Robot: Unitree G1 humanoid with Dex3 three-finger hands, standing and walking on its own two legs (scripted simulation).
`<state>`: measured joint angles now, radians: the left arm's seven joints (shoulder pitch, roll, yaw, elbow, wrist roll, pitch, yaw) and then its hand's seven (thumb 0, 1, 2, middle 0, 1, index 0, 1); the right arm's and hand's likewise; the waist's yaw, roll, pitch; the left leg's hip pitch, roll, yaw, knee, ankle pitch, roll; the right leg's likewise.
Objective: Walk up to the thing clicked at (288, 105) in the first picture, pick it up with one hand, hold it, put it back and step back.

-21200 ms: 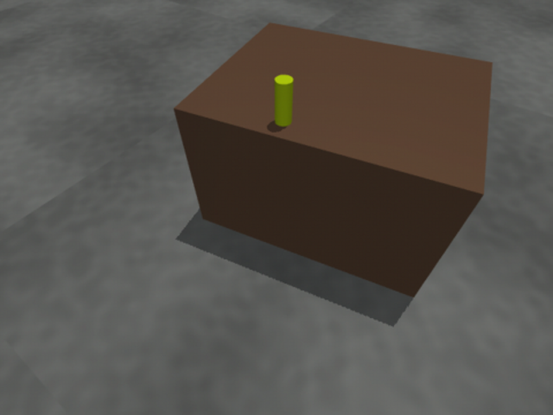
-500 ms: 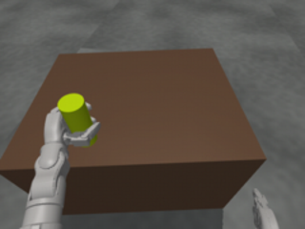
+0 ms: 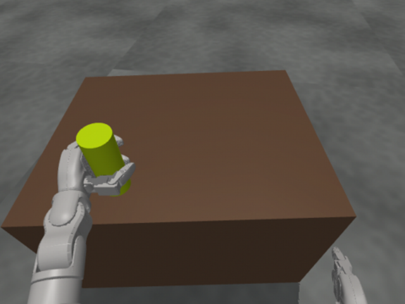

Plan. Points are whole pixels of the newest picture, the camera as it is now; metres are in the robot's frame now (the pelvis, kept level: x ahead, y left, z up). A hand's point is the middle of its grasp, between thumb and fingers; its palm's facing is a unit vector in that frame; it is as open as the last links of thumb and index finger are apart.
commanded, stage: hold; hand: left
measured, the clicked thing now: (107, 162) +0.33 +0.18 +0.14
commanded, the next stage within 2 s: none
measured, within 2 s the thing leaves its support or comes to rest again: neither
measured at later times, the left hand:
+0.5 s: hand (113, 172) +0.32 +0.17 +0.13, palm faces +0.12 -0.99 +0.00, open 7.8 cm
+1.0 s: hand (114, 171) +0.32 +0.17 +0.13, palm faces +0.12 -0.99 -0.01, open 7.8 cm
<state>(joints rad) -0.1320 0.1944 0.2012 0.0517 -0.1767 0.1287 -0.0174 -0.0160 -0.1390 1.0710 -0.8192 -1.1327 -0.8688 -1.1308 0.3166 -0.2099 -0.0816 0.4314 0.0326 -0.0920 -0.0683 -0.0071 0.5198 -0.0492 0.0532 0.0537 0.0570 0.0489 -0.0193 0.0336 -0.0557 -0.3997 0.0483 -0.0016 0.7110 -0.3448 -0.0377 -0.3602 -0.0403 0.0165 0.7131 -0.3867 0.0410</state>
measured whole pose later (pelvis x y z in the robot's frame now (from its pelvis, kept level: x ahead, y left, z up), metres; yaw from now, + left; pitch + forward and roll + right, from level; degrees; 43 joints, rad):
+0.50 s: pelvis +0.00 +0.00 +0.00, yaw +0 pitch +1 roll +0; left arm -0.08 0.17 0.19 -0.03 -0.18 0.21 -0.02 -0.01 -0.15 1.09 -0.82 -1.14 -0.87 -1.14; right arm 0.30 -0.21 -0.09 0.50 0.03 -0.14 -0.05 -0.01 0.51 -0.05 0.05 0.05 0.06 0.05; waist -0.02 0.03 -0.05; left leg -0.36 0.04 0.00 0.67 -0.33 -0.03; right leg -0.32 -0.04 0.02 0.67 -0.37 0.04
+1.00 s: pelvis +0.01 +0.00 +0.01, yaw +0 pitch +1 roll +0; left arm -0.05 0.17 0.19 -0.03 -0.18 0.16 -0.02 -0.01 -0.17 1.12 -0.82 -1.16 -0.87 -1.16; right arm 0.28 -0.21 -0.09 0.52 0.02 -0.15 -0.05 -0.01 0.51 -0.05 0.05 0.05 0.06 0.05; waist -0.02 0.04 -0.04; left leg -0.34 0.05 0.00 0.66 -0.33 -0.04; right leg -0.30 -0.04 0.01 0.65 -0.37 0.04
